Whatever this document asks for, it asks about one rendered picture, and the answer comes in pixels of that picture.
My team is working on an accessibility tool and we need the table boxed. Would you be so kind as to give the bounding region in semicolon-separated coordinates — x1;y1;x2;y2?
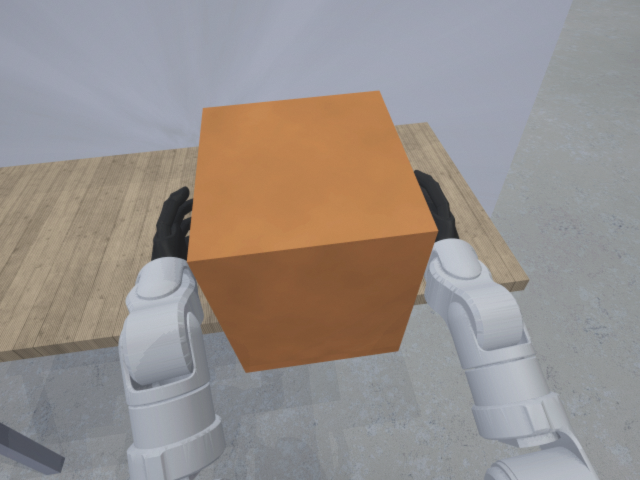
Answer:
0;122;530;475

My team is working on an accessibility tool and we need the robot left forearm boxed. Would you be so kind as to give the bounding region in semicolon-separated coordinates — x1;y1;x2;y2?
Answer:
118;257;226;480

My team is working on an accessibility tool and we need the right robot upper arm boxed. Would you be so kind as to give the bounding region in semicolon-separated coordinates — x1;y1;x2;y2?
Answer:
484;447;596;480

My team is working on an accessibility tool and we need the robot left hand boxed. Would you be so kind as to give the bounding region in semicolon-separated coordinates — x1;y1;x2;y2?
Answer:
151;186;193;261

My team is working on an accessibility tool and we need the carton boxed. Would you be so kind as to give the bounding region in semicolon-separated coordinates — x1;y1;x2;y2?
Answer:
187;91;438;373

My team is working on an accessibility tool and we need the robot right hand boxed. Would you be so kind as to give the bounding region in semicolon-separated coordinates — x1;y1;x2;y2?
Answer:
414;170;459;242

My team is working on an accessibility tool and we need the robot right forearm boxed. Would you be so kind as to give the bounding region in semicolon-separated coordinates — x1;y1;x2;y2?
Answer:
424;238;600;480

